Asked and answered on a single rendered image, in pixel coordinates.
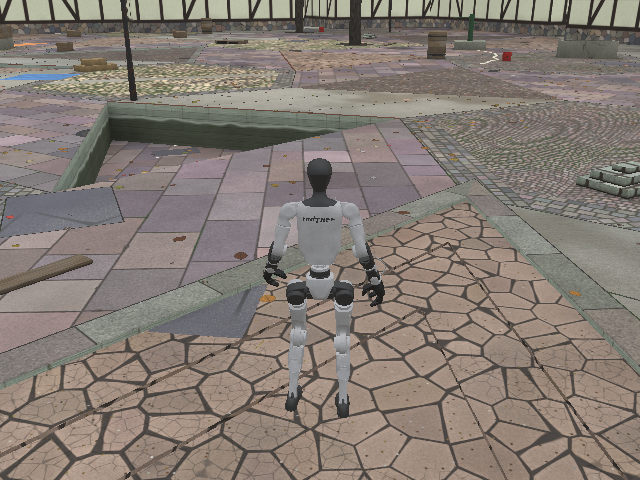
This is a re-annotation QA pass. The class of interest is robot right forearm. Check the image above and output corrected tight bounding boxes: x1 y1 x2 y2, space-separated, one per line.
359 242 382 285

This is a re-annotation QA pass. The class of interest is robot right shin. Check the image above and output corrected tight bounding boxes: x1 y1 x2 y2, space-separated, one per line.
336 336 350 404

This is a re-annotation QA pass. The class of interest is left robot hand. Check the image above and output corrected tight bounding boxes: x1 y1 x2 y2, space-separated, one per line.
263 269 287 287

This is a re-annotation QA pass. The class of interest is robot left forearm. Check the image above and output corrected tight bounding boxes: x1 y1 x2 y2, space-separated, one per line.
265 241 282 273

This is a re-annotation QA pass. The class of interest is robot right upper arm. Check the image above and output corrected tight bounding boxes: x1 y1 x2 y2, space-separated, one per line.
340 202 369 258

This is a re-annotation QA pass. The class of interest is robot right thigh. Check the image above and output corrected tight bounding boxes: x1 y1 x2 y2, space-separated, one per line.
334 280 354 354

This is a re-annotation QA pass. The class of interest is right robot hand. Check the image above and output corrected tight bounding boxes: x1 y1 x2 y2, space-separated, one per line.
362 280 385 307

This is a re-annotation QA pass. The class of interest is robot left upper arm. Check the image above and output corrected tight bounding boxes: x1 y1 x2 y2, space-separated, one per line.
271 202 299 257

